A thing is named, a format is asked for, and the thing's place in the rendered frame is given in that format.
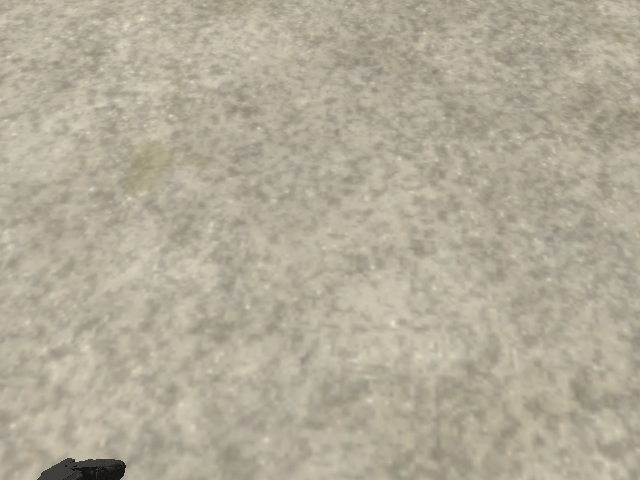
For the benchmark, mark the robot left hand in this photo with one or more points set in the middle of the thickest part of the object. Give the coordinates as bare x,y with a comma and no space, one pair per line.
99,469

